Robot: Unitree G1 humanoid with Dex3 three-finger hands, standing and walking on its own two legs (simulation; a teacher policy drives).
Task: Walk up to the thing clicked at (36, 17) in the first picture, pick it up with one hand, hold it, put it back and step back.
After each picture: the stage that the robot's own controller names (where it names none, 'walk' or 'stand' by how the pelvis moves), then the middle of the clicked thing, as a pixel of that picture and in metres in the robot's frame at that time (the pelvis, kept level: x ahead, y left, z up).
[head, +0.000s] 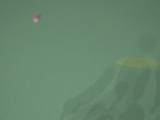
stand; (35, 18) +1.95 +0.60 -0.72
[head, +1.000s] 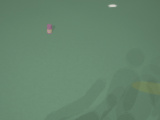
walk; (49, 28) +1.85 +0.31 -0.69
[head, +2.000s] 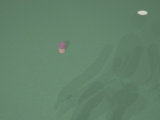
walk; (62, 47) +1.25 +0.13 -0.71
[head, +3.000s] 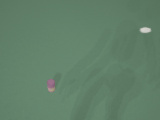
walk; (51, 85) +0.79 +0.19 -0.71
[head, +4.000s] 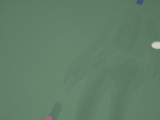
walk; out of the picture +0.47 +0.20 -0.71
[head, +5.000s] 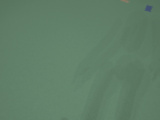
stand; out of the picture +0.37 +0.19 -0.72
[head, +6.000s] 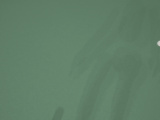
walk; out of the picture +0.39 +0.21 -0.72
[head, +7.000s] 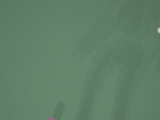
walk; out of the picture +0.38 +0.24 -0.70
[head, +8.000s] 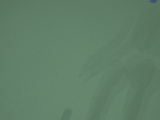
walk; out of the picture +0.44 +0.22 -0.71
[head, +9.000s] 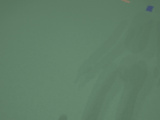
stand; out of the picture +0.41 +0.20 -0.72
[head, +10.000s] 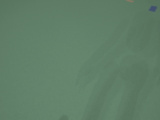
stand; out of the picture +0.39 +0.19 -0.73
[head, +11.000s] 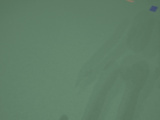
stand; out of the picture +0.40 +0.19 -0.73
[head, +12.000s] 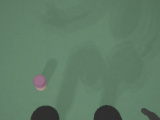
go down; (40, 83) +0.45 +0.19 -0.47
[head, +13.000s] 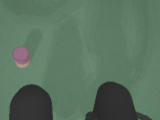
go down; (22, 58) +0.48 +0.21 -0.31
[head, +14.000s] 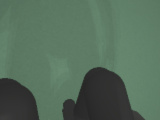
close in; out of the picture +0.46 +0.25 -0.24
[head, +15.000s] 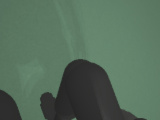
close; out of the picture +0.46 +0.28 -0.23
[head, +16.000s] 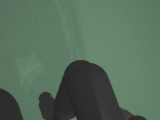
lift; out of the picture +0.45 +0.27 -0.24
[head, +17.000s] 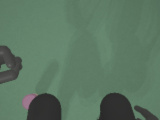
lift; (32, 100) +0.31 +0.21 -0.34
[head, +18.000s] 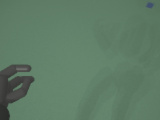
hold; out of the picture +0.36 +0.22 -0.70
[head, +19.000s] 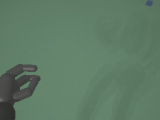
hold; out of the picture +0.35 +0.24 -0.71
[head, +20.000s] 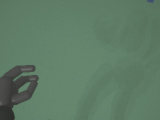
hold; out of the picture +0.36 +0.23 -0.70
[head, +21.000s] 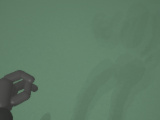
crouch; out of the picture +0.36 +0.23 -0.69
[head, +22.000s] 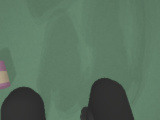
crouch; out of the picture +0.42 +0.27 -0.34
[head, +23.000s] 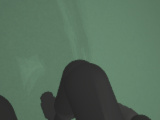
lower; out of the picture +0.38 +0.32 -0.26
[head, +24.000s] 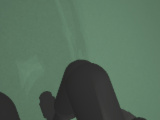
lower; out of the picture +0.38 +0.31 -0.26
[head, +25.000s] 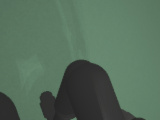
lower; out of the picture +0.39 +0.29 -0.26
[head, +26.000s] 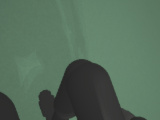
lower; out of the picture +0.39 +0.29 -0.26
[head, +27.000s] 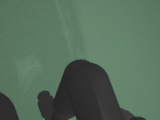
loosen; out of the picture +0.39 +0.28 -0.26
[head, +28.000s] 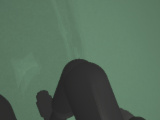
withdraw; out of the picture +0.40 +0.28 -0.26
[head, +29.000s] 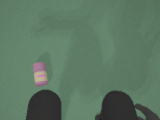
walk; (40, 74) +0.43 +0.20 -0.42
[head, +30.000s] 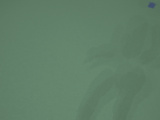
stand; out of the picture +0.36 +0.17 -0.69
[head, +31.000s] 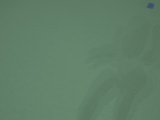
stand; out of the picture +0.37 +0.19 -0.69
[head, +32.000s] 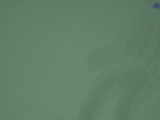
stand; out of the picture +0.37 +0.18 -0.70
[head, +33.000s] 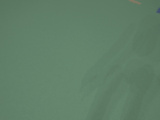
stand; out of the picture +0.37 +0.18 -0.75
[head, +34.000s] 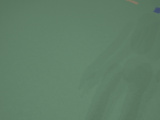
stand; out of the picture +0.35 +0.19 -0.75
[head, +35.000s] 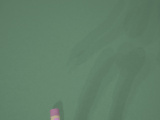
walk; (55, 117) +0.40 +0.14 -0.73
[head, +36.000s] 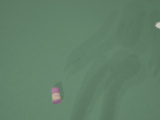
walk; (55, 95) +0.60 +0.14 -0.73
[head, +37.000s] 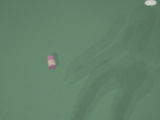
walk; (51, 62) +0.89 +0.26 -0.72
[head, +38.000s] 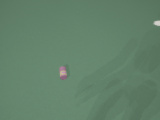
stand; (63, 73) +0.96 +0.17 -0.73
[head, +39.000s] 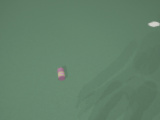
stand; (61, 74) +1.00 +0.19 -0.75
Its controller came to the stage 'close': yes
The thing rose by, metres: 0.22
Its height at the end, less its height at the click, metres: -0.02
